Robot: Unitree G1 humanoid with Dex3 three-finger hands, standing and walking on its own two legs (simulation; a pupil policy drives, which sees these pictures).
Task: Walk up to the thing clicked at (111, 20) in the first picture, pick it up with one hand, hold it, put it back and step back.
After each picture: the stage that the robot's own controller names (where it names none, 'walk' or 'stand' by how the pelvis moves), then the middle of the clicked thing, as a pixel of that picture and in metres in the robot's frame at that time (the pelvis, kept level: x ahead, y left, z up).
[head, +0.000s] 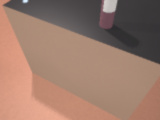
stand; (109, 3) +0.73 -0.11 +0.09
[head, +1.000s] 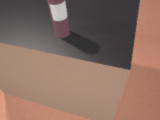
walk; (58, 10) +0.62 +0.14 +0.12
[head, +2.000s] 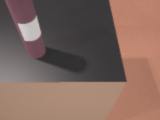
stand; (28, 27) +0.47 +0.20 +0.12
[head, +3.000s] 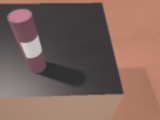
stand; (30, 45) +0.44 +0.20 +0.09
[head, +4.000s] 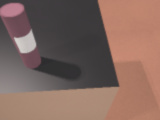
stand; (24, 40) +0.46 +0.22 +0.09
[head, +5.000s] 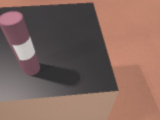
stand; (23, 47) +0.44 +0.22 +0.09
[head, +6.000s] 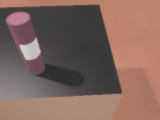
stand; (29, 47) +0.44 +0.21 +0.09
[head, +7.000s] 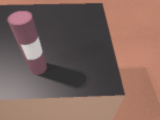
stand; (30, 47) +0.44 +0.20 +0.09
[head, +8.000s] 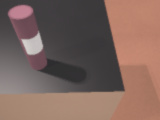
rise first; (31, 42) +0.45 +0.19 +0.09
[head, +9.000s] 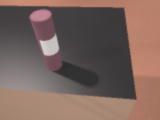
rise first; (48, 44) +0.46 +0.18 +0.09
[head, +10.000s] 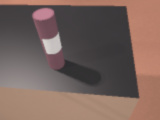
go down; (51, 42) +0.46 +0.17 +0.09
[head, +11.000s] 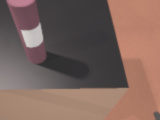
go down; (30, 33) +0.46 +0.15 +0.10
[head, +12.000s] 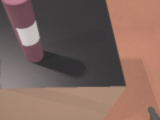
go down; (27, 32) +0.47 +0.16 +0.11
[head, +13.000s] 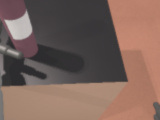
close in; (17, 24) +0.46 +0.18 +0.14
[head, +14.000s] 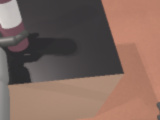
lift; (6, 12) +0.50 +0.18 +0.15
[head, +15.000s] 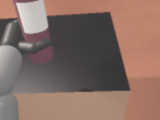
lift; (32, 17) +0.37 +0.13 +0.30
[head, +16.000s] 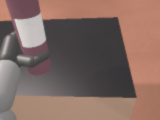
hold; (30, 31) +0.33 +0.15 +0.28
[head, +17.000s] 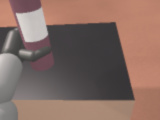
hold; (32, 26) +0.34 +0.14 +0.30
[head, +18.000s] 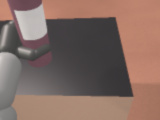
crouch; (30, 22) +0.33 +0.14 +0.31
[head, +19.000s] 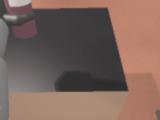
crouch; out of the picture +0.46 +0.18 +0.31
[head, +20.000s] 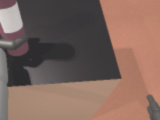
lower; (7, 17) +0.49 +0.18 +0.14
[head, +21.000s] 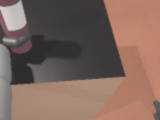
lower; (11, 15) +0.49 +0.18 +0.15
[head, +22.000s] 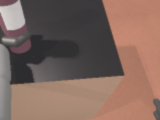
lower; (10, 14) +0.49 +0.18 +0.15
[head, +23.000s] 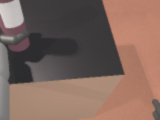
lower; (8, 12) +0.50 +0.18 +0.15
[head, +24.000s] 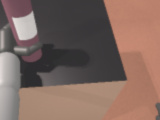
loosen; (23, 25) +0.47 +0.16 +0.15
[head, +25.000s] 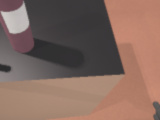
rise; (13, 16) +0.47 +0.16 +0.15
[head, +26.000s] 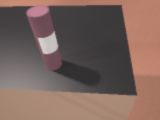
sink last; (47, 41) +0.46 +0.17 +0.12
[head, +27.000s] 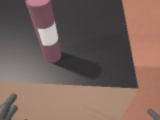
stand; (46, 33) +0.47 +0.16 +0.12
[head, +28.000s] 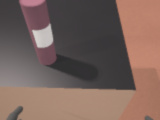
stand; (41, 34) +0.45 +0.16 +0.14
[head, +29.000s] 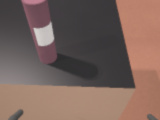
stand; (42, 33) +0.46 +0.16 +0.14
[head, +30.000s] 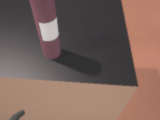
stand; (47, 28) +0.47 +0.15 +0.14
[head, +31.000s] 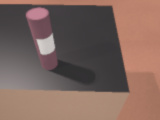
walk; (44, 42) +0.47 +0.16 +0.09
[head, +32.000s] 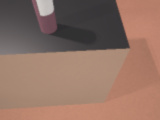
walk; (43, 3) +0.58 +0.17 +0.11
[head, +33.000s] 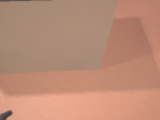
walk; out of the picture +0.88 +0.15 +0.12
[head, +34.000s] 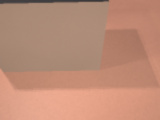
stand; out of the picture +1.09 +0.20 +0.11
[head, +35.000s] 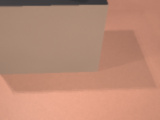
stand; out of the picture +1.08 +0.17 +0.09
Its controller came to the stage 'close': yes
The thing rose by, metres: 0.22
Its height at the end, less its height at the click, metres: +0.00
